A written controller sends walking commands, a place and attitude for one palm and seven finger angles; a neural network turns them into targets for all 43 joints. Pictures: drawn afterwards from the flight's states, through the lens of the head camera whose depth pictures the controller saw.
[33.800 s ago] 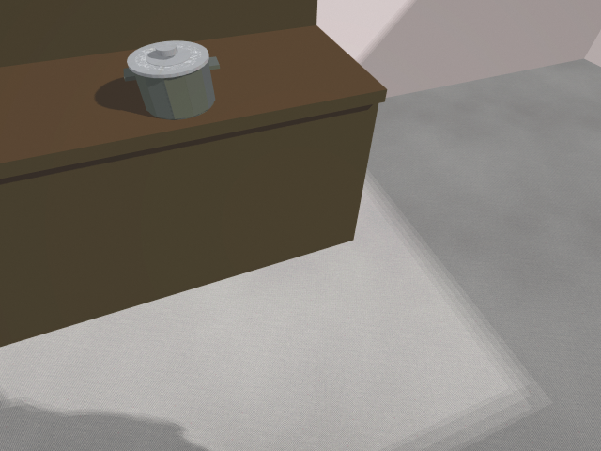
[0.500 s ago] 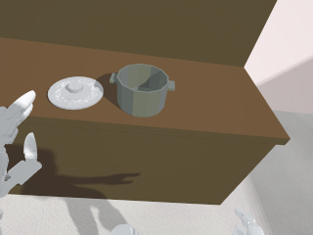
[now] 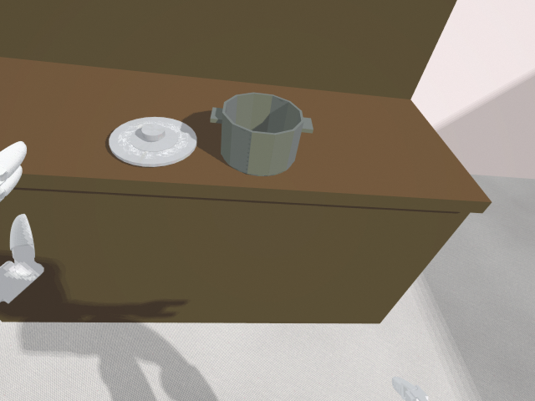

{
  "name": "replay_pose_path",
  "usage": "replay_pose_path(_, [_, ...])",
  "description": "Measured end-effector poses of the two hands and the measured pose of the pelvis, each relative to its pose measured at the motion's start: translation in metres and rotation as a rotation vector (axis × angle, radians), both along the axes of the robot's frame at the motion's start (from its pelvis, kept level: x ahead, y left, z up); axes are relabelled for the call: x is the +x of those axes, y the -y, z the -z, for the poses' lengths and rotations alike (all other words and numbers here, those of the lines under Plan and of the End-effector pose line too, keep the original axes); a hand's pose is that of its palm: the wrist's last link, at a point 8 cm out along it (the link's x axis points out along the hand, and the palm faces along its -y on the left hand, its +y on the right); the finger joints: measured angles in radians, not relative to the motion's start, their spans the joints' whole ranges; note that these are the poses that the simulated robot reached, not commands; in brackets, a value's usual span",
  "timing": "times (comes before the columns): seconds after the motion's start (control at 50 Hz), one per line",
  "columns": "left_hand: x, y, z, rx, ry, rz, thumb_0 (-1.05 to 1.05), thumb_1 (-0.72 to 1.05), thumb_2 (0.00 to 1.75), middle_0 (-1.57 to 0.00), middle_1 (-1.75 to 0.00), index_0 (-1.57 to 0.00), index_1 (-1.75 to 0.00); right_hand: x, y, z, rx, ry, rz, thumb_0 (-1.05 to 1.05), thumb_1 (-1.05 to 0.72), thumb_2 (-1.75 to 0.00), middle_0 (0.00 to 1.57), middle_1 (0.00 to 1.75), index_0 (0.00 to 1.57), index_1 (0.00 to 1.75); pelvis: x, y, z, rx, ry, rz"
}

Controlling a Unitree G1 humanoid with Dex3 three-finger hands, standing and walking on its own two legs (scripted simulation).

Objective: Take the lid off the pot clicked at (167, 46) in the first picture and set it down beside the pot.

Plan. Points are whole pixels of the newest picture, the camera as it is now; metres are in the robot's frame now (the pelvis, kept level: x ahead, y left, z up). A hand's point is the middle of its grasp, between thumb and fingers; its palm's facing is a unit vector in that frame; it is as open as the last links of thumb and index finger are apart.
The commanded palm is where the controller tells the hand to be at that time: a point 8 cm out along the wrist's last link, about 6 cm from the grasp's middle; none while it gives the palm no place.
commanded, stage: stop stepping back and stand still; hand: left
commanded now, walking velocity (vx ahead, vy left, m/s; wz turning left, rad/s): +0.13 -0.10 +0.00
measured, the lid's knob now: (153, 132) +0.69 +0.28 +0.03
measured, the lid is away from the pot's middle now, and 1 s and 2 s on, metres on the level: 0.25 0.25 0.25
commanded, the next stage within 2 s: let the arm hang, fingers relaxed in 1.46 s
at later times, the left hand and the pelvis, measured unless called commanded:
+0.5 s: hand (65, 372) +0.18 +0.28 -0.03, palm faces +0.10 -0.94 -0.31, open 7.4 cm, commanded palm none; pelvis -0.04 +0.04 +0.03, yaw +1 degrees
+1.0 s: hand out of the picture -0.06 +0.20 -0.15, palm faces +0.00 -0.98 -0.20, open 7.3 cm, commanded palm none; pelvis -0.02 +0.01 +0.03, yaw +0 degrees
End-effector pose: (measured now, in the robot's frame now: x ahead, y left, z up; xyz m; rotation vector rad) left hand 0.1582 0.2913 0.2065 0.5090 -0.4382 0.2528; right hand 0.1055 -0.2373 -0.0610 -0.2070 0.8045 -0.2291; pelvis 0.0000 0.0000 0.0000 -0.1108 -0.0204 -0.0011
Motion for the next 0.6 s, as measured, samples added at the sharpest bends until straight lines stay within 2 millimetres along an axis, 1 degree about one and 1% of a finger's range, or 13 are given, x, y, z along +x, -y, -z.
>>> replay_pose_path(0.06, [-0.01, -0.014, 0.023, -0.083, -0.035, -0.029, 0.01, 0.88, 0.9, -0.21, -0.3, -0.21, -0.31, -0.004, -0.002, -0.008, -0.056, 0.029, 0.012, 0.02, -0.9, -0.9, 0.2, 0.3, 0.21, 0.3, -0.006, -0.01, 0.003, 0.025, 0.007, 0.031])
replay_pose_path(0.12, [-0.014, -0.019, 0.031, -0.124, -0.074, -0.035, 0.01, 0.88, 0.9, -0.2, -0.3, -0.21, -0.3, -0.005, -0.012, -0.022, -0.071, 0.081, -0.003, 0.02, -0.9, -0.9, 0.2, 0.3, 0.2, 0.3, -0.013, -0.018, -0.002, 0.037, 0.014, 0.051])
replay_pose_path(0.2, [-0.02, -0.019, 0.008, -0.145, -0.031, -0.006, 0.02, 0.88, 0.9, -0.21, -0.3, -0.21, -0.31, -0.004, -0.034, -0.04, -0.051, 0.088, -0.064, 0.02, -0.9, -0.9, 0.2, 0.3, 0.2, 0.3, -0.019, -0.025, -0.021, 0.023, 0.002, 0.029])
replay_pose_path(0.28, [-0.025, -0.024, -0.017, -0.098, -0.021, 0.006, 0.02, 0.88, 0.9, -0.21, -0.3, -0.21, -0.31, 0.001, -0.054, -0.052, -0.025, 0.097, -0.093, 0.02, -0.9, -0.9, 0.2, 0.3, 0.21, 0.3, -0.021, -0.032, -0.036, 0.005, -0.012, 0.035])
replay_pose_path(0.32, [-0.024, -0.029, -0.021, -0.067, -0.046, -0.002, 0.01, 0.88, 0.9, -0.21, -0.3, -0.21, -0.3, 0.004, -0.06, -0.055, -0.01, 0.11, -0.092, 0.01, -0.9, -0.9, 0.2, 0.3, 0.21, 0.3, -0.022, -0.035, -0.04, 0.002, -0.017, 0.043])
replay_pose_path(0.34, [-0.019, -0.032, -0.016, -0.055, -0.074, -0.009, 0.01, 0.89, 0.9, -0.2, -0.3, -0.21, -0.3, 0.006, -0.062, -0.053, -0.001, 0.123, -0.096, 0.01, -0.9, -0.9, 0.2, 0.3, 0.21, 0.3, -0.022, -0.038, -0.04, -0.008, -0.026, 0.032])
replay_pose_path(0.38, [-0.001, -0.043, 0.022, -0.079, -0.245, -0.051, 0.0, 0.89, 0.9, -0.2, -0.3, -0.21, -0.3, 0.008, -0.061, -0.041, 0.007, 0.104, -0.098, 0.01, -0.9, -0.9, 0.2, 0.3, 0.21, 0.3, -0.026, -0.045, -0.038, -0.029, -0.044, -0.001])
replay_pose_path(0.42, [0.012, -0.051, 0.083, -0.16, -0.493, -0.105, 0.0, 0.89, 0.9, -0.2, -0.3, -0.2, -0.3, 0.002, -0.057, -0.027, 0.01, 0.052, -0.083, 0.01, -0.9, -0.9, 0.2, 0.3, 0.21, 0.3, -0.03, -0.049, -0.034, -0.026, -0.05, -0.018])
replay_pose_path(0.46, [0.011, -0.048, 0.15, -0.253, -0.743, -0.143, 0.0, 0.9, 0.9, -0.19, -0.3, -0.2, -0.3, -0.012, -0.051, -0.016, 0.005, -0.011, -0.061, 0.01, -0.9, -0.9, 0.2, 0.3, 0.21, 0.3, -0.034, -0.047, -0.031, -0.004, -0.045, -0.023])
replay_pose_path(0.5, [-0.003, -0.033, 0.213, -0.338, -0.968, -0.153, 0.0, 0.9, 0.9, -0.19, -0.3, -0.19, -0.3, -0.035, -0.042, -0.01, -0.011, -0.082, -0.033, 0.01, -0.9, -0.9, 0.2, 0.3, 0.21, 0.3, -0.038, -0.042, -0.028, 0.025, -0.035, -0.02])
replay_pose_path(0.54, [-0.028, -0.009, 0.265, -0.406, -1.17, -0.135, 0.01, 0.91, 0.9, -0.19, -0.3, -0.19, -0.3, -0.064, -0.031, -0.007, -0.034, -0.16, 0.004, 0.01, -0.9, -0.9, 0.2, 0.3, 0.21, 0.3, -0.041, -0.036, -0.026, 0.052, -0.029, -0.011])
replay_pose_path(0.58, [-0.061, 0.02, 0.304, -0.454, -1.357, -0.096, 0.01, 0.91, 0.9, -0.19, -0.3, -0.19, -0.3, -0.093, -0.019, -0.006, -0.059, -0.243, 0.048, 0.01, -0.9, -0.9, 0.2, 0.3, 0.21, 0.3, -0.043, -0.031, -0.026, 0.065, -0.03, -0.005])
replay_pose_path(0.6, [-0.079, 0.034, 0.318, -0.474, -1.441, -0.074, 0.01, 0.91, 0.9, -0.19, -0.3, -0.19, -0.3, -0.108, -0.013, -0.005, -0.071, -0.286, 0.07, 0.01, -0.9, -0.9, 0.2, 0.3, 0.21, 0.3, -0.043, -0.03, -0.026, 0.065, -0.032, -0.005])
